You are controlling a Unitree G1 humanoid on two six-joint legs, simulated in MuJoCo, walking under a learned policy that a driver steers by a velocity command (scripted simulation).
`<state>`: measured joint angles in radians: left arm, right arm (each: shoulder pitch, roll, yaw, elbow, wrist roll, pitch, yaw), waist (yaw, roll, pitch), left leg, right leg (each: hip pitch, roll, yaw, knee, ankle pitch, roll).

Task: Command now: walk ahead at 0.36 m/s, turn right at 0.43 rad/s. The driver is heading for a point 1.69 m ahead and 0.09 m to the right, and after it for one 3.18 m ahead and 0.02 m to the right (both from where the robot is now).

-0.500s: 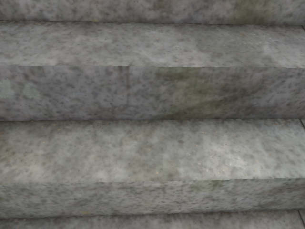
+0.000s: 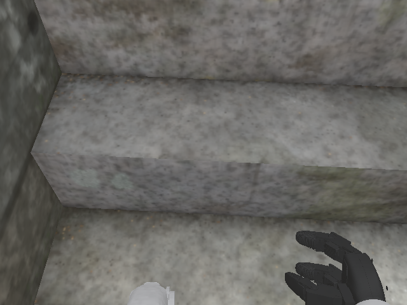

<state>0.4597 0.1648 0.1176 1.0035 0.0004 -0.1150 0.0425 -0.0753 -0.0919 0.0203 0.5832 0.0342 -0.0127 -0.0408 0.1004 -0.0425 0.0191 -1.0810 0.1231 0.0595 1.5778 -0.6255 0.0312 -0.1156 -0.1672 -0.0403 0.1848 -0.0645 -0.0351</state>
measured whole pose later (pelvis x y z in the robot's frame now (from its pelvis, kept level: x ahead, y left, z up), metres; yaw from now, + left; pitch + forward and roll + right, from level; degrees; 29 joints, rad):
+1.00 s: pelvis +0.13 -0.07 +0.19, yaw -14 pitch +1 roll +0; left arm 0.27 0.13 0.03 0.78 0.00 0.02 0.01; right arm 0.29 -0.10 -0.01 0.82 -0.01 -0.02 -0.07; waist 0.01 -0.07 0.00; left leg -0.23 0.03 0.07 0.53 -0.31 0.01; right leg -0.33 -0.06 -0.06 0.52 -0.20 0.02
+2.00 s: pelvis +0.13 -0.09 +0.20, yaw -13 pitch +0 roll -1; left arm 0.34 0.15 0.03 0.91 0.00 0.01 0.01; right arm 0.34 -0.14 0.00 0.95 0.01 -0.04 -0.07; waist 0.04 -0.01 0.04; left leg -0.19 0.04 0.03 0.46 -0.27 -0.01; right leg -0.26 -0.04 -0.09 0.41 -0.15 0.00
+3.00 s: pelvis +0.22 -0.19 +0.20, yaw -9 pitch +4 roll +1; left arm 0.46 0.14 0.02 1.04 0.06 -0.10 0.00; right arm 0.12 -0.15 -0.02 0.83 -0.01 -0.09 -0.04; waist 0.02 0.06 -0.08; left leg -0.97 -0.10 -0.05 2.32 -0.26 0.17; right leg -0.24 -0.01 -0.17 0.45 -0.30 -0.06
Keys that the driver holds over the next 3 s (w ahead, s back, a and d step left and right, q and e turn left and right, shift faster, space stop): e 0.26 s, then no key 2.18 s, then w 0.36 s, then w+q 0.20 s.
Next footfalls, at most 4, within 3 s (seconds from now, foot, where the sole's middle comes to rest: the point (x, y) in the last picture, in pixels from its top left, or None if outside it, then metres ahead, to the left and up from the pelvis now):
0.58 right None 0.18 -0.23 -0.58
0.86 left None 0.18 0.03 -0.58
2.82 right None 0.21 -0.26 -0.58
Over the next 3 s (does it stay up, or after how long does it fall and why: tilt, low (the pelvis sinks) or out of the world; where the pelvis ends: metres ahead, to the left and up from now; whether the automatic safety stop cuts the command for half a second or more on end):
stays up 0.22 -0.19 0.20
